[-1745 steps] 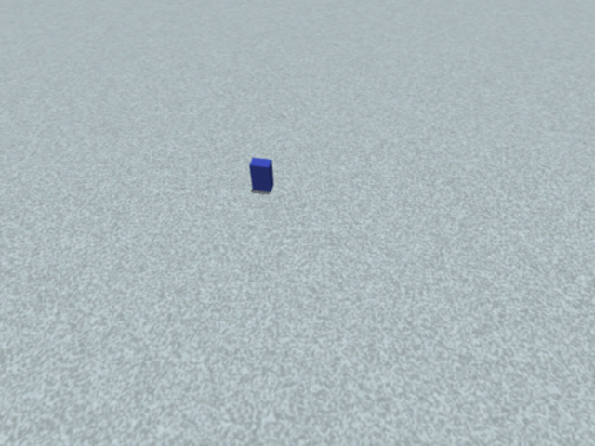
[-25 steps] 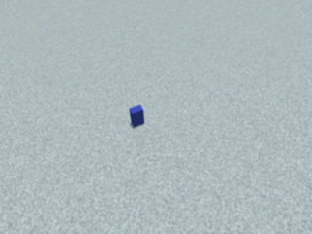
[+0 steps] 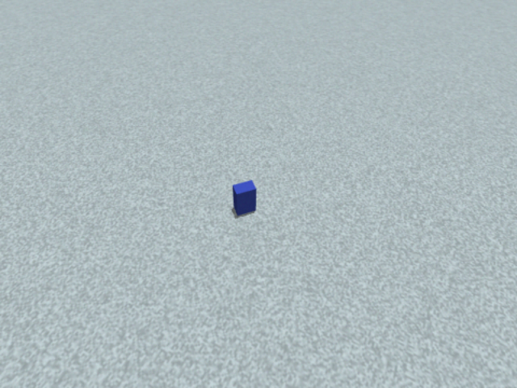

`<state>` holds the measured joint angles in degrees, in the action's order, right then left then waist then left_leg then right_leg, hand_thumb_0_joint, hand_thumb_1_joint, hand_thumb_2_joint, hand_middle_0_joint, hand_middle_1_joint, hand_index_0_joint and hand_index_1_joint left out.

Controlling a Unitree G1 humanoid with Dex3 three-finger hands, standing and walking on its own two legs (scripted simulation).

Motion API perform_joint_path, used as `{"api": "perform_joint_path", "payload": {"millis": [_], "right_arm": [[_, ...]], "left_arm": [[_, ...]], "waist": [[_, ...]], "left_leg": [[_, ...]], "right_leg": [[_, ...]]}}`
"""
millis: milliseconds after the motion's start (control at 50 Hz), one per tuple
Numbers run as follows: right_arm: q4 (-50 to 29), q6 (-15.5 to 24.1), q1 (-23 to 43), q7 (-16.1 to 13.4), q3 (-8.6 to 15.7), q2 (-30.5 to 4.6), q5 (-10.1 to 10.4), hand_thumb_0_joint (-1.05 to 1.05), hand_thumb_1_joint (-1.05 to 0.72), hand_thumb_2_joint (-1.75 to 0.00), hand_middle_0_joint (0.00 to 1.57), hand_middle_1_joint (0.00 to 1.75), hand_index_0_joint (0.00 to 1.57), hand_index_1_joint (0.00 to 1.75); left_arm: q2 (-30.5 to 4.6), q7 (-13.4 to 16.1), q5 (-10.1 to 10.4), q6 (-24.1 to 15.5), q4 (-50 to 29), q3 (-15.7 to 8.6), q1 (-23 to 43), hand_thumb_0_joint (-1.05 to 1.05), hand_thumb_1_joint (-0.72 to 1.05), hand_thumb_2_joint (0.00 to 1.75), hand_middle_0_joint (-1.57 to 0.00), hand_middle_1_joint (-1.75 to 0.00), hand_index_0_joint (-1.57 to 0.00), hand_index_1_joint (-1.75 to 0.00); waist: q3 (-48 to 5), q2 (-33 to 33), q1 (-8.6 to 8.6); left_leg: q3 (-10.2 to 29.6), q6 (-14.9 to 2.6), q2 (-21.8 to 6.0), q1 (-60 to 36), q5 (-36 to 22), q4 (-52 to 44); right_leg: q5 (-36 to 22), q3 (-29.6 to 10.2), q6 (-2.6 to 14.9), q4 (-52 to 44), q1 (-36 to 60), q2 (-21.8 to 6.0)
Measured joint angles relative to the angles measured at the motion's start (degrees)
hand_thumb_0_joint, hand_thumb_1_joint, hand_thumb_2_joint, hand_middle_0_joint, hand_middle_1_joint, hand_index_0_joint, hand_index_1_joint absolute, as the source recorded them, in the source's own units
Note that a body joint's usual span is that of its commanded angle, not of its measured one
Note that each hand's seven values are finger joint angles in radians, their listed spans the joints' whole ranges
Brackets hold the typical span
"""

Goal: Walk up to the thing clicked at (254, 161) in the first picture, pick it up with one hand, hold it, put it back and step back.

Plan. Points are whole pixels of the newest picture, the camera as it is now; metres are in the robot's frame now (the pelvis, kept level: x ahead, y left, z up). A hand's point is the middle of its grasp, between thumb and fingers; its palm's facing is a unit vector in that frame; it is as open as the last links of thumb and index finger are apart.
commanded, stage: step back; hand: left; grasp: from the side
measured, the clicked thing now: (244, 198) +1.04 +0.11 -0.69
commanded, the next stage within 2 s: stand in 0.08 s
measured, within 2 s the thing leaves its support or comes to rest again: neither
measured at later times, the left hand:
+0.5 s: hand out of the picture +0.07 +0.24 -0.14, palm faces -0.01 -0.94 -0.33, open 7.4 cm
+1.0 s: hand out of the picture +0.05 +0.23 -0.14, palm faces -0.03 -0.94 -0.34, open 7.4 cm
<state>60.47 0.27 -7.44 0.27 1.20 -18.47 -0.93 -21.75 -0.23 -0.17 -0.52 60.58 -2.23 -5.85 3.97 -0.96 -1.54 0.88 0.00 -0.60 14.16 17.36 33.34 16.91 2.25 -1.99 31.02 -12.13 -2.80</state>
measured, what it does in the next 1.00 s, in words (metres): stands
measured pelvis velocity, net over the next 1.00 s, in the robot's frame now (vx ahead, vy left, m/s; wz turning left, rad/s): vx -0.02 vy -0.02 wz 0.00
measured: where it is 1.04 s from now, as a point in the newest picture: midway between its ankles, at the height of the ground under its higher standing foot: outside the picture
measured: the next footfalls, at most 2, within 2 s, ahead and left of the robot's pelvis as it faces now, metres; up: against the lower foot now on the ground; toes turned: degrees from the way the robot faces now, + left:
none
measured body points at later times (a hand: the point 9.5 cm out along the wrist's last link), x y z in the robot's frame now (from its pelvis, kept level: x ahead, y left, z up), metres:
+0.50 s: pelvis -0.01 -0.01 +0.02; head +0.00 -0.01 +0.46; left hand +0.07 +0.29 -0.12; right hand +0.10 -0.31 -0.11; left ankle +0.01 +0.12 -0.73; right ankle +0.00 -0.14 -0.73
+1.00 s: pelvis -0.02 -0.02 +0.02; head +0.00 -0.03 +0.46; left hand +0.05 +0.28 -0.12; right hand +0.04 -0.32 -0.12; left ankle +0.01 +0.12 -0.73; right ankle +0.00 -0.14 -0.73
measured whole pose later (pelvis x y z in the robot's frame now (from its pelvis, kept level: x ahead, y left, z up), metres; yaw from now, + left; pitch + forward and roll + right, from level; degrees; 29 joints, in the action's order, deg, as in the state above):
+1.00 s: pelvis -0.02 -0.02 +0.02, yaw +0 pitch -2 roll +0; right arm 65.9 0.1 -7.9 1.0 0.1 -20.0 -0.6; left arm -20.2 -0.9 -0.6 -0.5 66.1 0.0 -6.5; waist 3.3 0.7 -0.1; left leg 1.3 2.0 -2.0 8.9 8.8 19.7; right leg 9.7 2.9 -0.4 19.9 -8.0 -1.3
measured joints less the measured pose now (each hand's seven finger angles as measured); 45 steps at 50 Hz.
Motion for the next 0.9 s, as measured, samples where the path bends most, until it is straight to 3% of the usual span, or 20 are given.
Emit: {"api": "perform_joint_path", "payload": {"millis": [340,900], "right_arm": [[1.75,0.73,5.59,0.14,-0.59,-0.67,0.77,0.01,-0.90,-0.90,0.20,0.30,0.20,0.30],[5.61,-0.24,-0.16,0.75,-0.82,-1.59,0.36,0.01,-0.91,-0.90,0.20,0.30,0.20,0.30]], "left_arm": [[1.76,-0.09,-0.25,-0.13,4.50,2.08,1.67,0.01,0.90,0.89,-0.20,-0.30,-0.20,-0.30],[1.51,-0.65,-0.47,0.04,5.64,2.17,-0.62,0.01,0.90,0.89,-0.20,-0.30,-0.20,-0.30]], "waist": [[0.53,0.98,-0.01],[-0.59,1.73,1.44]], "left_leg": [[-0.40,0.17,0.41,-6.40,-5.67,-11.03],[0.32,1.91,-1.29,-5.54,-8.82,-13.77]], "right_leg": [[-5.03,-0.10,-0.25,-9.75,5.71,-0.30],[-7.39,0.56,1.56,-11.24,4.33,1.46]]}}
